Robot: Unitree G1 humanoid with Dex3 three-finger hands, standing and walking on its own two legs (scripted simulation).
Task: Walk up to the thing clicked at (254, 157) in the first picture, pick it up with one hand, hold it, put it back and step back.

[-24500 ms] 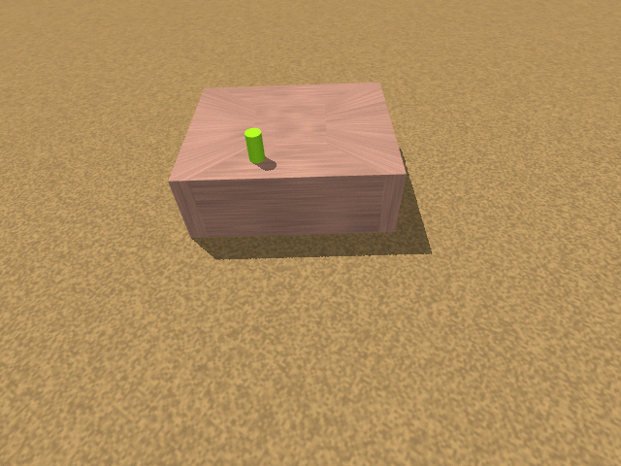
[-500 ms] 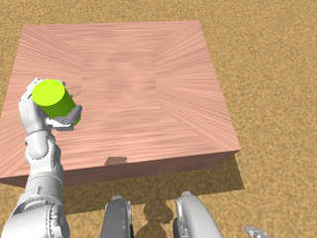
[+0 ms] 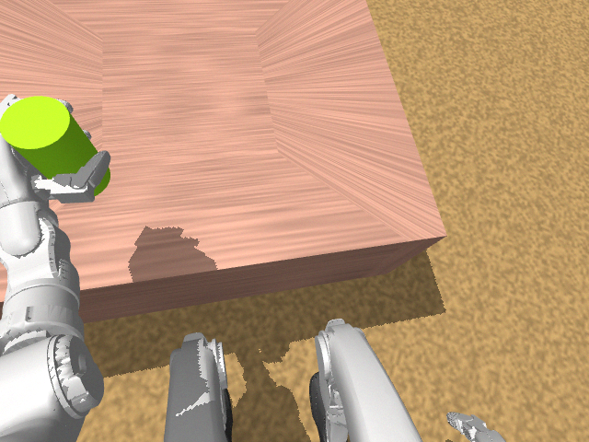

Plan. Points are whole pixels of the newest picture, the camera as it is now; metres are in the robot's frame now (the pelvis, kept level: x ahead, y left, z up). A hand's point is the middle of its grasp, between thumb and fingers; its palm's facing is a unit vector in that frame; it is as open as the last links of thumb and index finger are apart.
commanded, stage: crouch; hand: left
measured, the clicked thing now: (63, 153) +0.50 +0.26 +0.01
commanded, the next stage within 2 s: lower in 0.20 s
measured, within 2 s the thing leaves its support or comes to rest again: rests again in 1.78 s
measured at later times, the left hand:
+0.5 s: hand (80, 166) +0.51 +0.26 -0.04, palm faces +0.30 -0.96 -0.01, open 9.1 cm
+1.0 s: hand (99, 185) +0.51 +0.26 -0.10, palm faces +0.29 -0.96 -0.03, open 9.1 cm
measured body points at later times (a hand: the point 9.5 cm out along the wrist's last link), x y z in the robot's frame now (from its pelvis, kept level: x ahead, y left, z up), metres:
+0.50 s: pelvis +0.00 +0.00 -0.04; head +0.20 +0.04 +0.36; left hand +0.49 +0.31 -0.04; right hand +0.07 -0.27 -0.16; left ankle +0.07 +0.13 -0.51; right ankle +0.06 -0.13 -0.51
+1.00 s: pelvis -0.02 +0.00 -0.10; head +0.19 +0.04 +0.29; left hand +0.49 +0.31 -0.09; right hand +0.03 -0.27 -0.23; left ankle +0.07 +0.13 -0.51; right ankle +0.06 -0.13 -0.51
